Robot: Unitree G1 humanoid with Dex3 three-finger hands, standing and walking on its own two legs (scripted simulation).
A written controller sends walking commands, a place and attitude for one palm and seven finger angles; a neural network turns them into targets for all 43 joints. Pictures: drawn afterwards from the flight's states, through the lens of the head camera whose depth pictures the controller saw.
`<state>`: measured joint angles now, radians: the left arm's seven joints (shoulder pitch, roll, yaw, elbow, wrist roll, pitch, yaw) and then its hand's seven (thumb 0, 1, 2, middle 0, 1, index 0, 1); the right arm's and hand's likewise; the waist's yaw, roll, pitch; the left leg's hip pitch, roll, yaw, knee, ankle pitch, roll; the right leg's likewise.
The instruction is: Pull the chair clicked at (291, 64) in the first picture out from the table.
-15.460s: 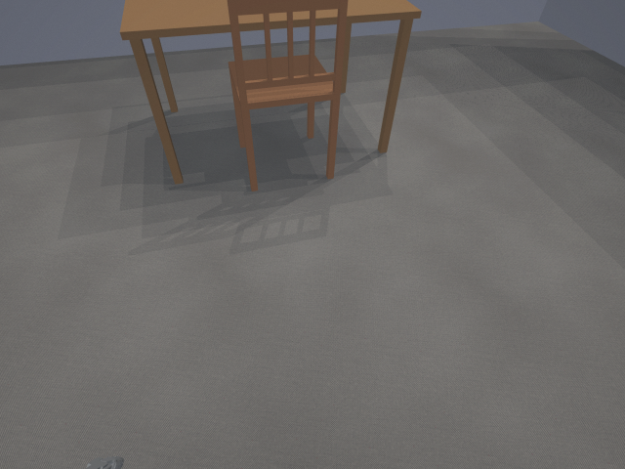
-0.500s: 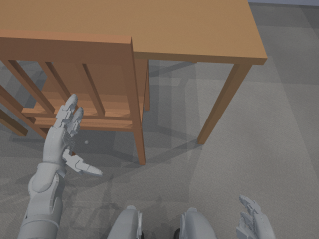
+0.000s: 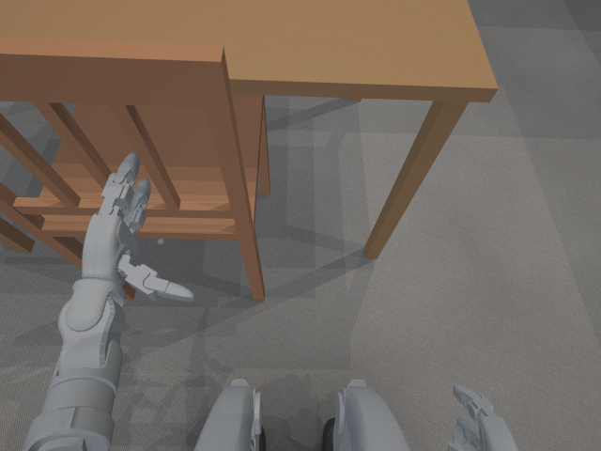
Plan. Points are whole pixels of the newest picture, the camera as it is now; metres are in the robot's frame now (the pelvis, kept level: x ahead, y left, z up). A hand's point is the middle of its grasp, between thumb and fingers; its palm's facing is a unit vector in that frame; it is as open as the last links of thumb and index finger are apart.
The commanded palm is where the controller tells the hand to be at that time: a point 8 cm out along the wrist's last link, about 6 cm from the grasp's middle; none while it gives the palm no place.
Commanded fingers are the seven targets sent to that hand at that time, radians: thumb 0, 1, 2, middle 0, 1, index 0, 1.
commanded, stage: aim the fingers beside a spindle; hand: left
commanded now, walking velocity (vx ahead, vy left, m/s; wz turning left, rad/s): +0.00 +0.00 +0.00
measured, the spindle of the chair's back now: (91, 160) +0.50 +0.31 +0.02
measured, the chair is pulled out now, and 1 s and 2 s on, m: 0.00 0.00 0.00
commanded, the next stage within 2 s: push the fingers through the gap in 0.48 s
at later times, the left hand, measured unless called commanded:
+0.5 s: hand (160, 243) +0.37 +0.19 +0.02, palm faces -0.01 -1.00 -0.05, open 16.9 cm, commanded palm +0.34 +0.24 +0.03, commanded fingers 0.00 -0.50 0.30 -0.06 -0.08 -0.06 -0.08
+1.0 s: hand (157, 229) +0.39 +0.19 +0.02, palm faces -0.01 -1.00 -0.05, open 16.9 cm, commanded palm +0.37 +0.24 +0.03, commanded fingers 0.00 -0.50 0.30 -0.06 -0.08 -0.06 -0.08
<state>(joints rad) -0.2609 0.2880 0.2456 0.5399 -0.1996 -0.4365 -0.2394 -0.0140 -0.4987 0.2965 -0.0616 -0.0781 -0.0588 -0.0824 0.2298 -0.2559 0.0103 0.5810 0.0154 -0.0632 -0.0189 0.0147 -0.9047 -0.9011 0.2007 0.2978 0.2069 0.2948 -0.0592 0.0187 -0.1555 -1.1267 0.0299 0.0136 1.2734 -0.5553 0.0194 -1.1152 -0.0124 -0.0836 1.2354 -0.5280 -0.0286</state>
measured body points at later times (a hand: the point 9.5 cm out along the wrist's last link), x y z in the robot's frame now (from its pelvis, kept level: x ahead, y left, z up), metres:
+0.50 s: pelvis +0.00 -0.01 +0.00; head +0.12 +0.00 +0.43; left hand +0.36 +0.24 +0.03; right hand +0.14 -0.26 -0.11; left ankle +0.02 +0.11 -0.62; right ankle +0.03 -0.11 -0.62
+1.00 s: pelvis +0.00 +0.00 +0.00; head +0.12 +0.01 +0.43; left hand +0.38 +0.25 +0.03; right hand +0.12 -0.26 -0.11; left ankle +0.02 +0.11 -0.62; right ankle +0.03 -0.11 -0.62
